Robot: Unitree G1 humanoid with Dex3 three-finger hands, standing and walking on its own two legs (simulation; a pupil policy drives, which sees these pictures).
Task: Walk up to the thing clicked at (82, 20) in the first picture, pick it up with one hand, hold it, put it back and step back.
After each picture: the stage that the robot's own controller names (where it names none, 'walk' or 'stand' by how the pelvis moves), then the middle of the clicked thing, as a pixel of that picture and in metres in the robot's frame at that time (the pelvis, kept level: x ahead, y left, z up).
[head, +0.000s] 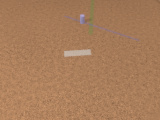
stand; (82, 19) +1.89 +0.01 -0.72
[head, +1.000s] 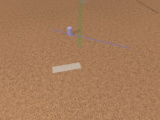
walk; (69, 31) +1.75 +0.27 -0.70
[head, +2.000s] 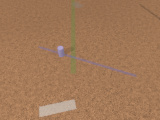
walk; (61, 51) +1.19 +0.31 -0.71
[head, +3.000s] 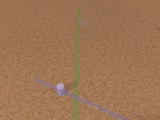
walk; (60, 89) +0.70 +0.24 -0.71
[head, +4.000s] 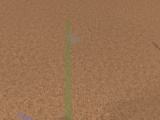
walk; out of the picture +0.37 +0.22 -0.70
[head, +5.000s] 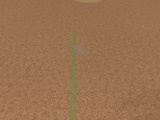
stand; out of the picture +0.30 +0.22 -0.72
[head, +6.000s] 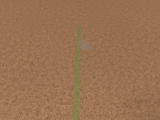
stand; out of the picture +0.32 +0.21 -0.72
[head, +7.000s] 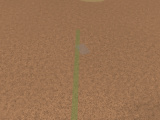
stand; out of the picture +0.31 +0.23 -0.73
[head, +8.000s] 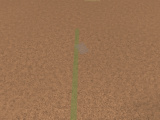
stand; out of the picture +0.31 +0.23 -0.73
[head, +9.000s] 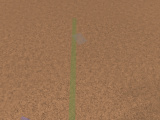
go down; out of the picture +0.31 +0.23 -0.72
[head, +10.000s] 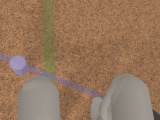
go down; (19, 65) +0.41 +0.24 -0.30
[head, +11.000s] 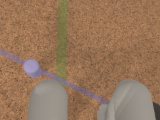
close in; (32, 69) +0.40 +0.22 -0.31
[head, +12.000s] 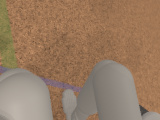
close in; out of the picture +0.40 +0.25 -0.22
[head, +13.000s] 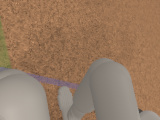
close; out of the picture +0.39 +0.26 -0.23
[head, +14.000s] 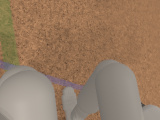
lift; out of the picture +0.34 +0.24 -0.23
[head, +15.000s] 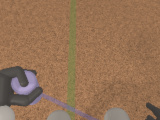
lift; (28, 89) +0.31 +0.19 -0.01
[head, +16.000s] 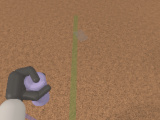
hold; (38, 89) +0.32 +0.17 +0.00
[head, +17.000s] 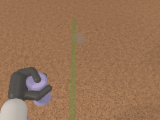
hold; (39, 89) +0.33 +0.17 +0.00
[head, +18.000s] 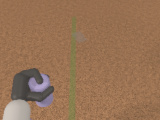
crouch; (42, 91) +0.33 +0.16 -0.01
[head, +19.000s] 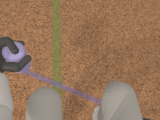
crouch; (18, 58) +0.42 +0.21 -0.10
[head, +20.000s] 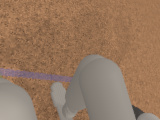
lower; out of the picture +0.43 +0.27 -0.23
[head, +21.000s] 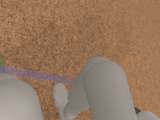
lower; out of the picture +0.42 +0.27 -0.23
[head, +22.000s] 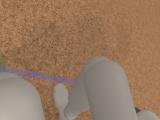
lower; out of the picture +0.41 +0.26 -0.23
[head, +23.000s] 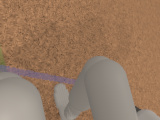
lower; out of the picture +0.41 +0.26 -0.23
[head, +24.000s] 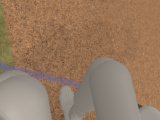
open; out of the picture +0.39 +0.24 -0.23
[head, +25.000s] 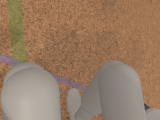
stand; out of the picture +0.40 +0.23 -0.22
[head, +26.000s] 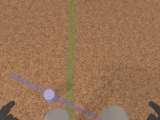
walk; (50, 96) +0.38 +0.19 -0.52
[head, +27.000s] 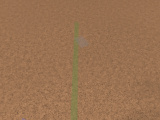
stand; out of the picture +0.33 +0.19 -0.67
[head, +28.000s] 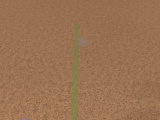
stand; out of the picture +0.34 +0.19 -0.67
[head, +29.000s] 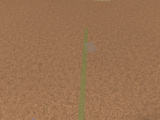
stand; out of the picture +0.35 +0.18 -0.72
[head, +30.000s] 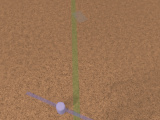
walk; (60, 108) +0.41 +0.14 -0.70
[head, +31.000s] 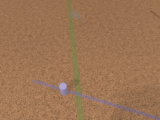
walk; (63, 89) +0.64 +0.22 -0.70
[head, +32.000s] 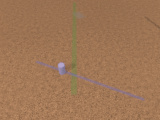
stand; (61, 68) +0.97 +0.25 -0.70
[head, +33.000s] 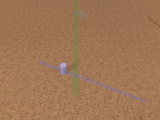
stand; (63, 68) +0.95 +0.19 -0.71
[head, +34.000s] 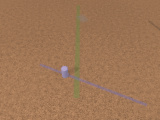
stand; (64, 72) +0.96 +0.20 -0.73
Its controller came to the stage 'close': yes
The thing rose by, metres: 0.71
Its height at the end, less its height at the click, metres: +0.00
